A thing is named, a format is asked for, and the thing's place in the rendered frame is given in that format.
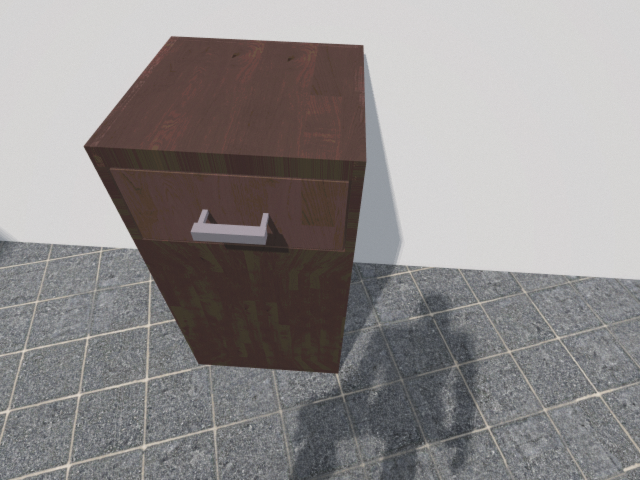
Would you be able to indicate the handle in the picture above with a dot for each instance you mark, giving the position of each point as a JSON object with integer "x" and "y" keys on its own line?
{"x": 203, "y": 231}

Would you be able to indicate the drawer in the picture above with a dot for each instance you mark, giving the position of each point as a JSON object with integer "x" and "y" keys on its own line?
{"x": 303, "y": 212}

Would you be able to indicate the cabinet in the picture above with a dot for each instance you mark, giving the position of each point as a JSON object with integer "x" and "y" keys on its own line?
{"x": 250, "y": 107}

